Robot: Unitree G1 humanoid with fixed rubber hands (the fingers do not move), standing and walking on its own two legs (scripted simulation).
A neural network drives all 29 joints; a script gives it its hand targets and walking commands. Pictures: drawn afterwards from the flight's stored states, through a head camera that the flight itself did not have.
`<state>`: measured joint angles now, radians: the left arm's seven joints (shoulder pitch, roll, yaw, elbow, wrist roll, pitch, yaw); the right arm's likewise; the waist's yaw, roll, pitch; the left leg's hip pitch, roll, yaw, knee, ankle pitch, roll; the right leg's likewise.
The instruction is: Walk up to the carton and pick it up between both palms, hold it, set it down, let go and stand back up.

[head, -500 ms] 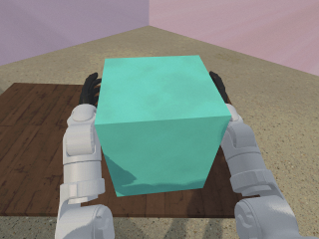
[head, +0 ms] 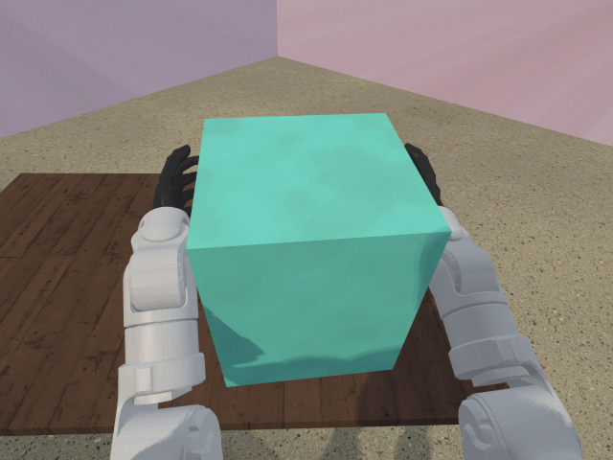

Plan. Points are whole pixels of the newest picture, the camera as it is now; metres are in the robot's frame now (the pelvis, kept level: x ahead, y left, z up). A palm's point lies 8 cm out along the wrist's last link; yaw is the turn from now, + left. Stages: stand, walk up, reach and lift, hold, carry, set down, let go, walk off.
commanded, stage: hold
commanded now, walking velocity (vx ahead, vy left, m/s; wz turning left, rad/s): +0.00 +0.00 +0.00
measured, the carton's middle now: (304, 252) +0.32 +0.00 +0.17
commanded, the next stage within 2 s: none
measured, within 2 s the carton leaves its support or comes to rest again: neither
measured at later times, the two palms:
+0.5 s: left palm (175, 215) +0.35 +0.15 +0.21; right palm (424, 210) +0.35 -0.15 +0.20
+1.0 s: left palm (164, 221) +0.35 +0.17 +0.20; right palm (414, 202) +0.36 -0.14 +0.21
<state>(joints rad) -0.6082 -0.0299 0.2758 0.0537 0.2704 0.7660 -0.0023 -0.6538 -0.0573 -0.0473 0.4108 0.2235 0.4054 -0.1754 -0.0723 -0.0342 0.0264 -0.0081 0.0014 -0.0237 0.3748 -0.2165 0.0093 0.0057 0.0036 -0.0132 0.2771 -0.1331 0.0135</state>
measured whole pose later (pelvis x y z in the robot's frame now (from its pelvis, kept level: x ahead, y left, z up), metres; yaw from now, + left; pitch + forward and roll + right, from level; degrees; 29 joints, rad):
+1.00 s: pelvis +0.00 -0.01 +0.00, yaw +1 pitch -8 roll -1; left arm -0.59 0.00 0.28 0.07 0.25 0.75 -0.02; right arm -0.67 -0.03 -0.05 0.42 0.21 0.41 -0.19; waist -0.08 -0.08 0.02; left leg -0.02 0.00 -0.05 0.37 -0.21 0.00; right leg 0.00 0.00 -0.04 0.28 -0.13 0.01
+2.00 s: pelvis -0.01 -0.01 +0.00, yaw +1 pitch -7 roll -1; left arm -0.66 0.00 0.28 0.14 0.24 0.73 0.00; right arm -0.70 -0.03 -0.09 0.45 0.18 0.40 -0.17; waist -0.07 -0.05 0.01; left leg -0.05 0.00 -0.04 0.36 -0.19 0.00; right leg -0.03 0.00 -0.03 0.28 -0.13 0.00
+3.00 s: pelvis -0.01 -0.01 +0.00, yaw +2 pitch -8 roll -1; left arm -0.64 0.00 0.29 0.13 0.24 0.74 -0.01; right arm -0.69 -0.02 -0.09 0.45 0.17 0.40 -0.17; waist -0.08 -0.06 0.02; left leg -0.04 0.00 -0.04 0.36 -0.18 0.00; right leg -0.03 0.00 -0.04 0.29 -0.13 0.00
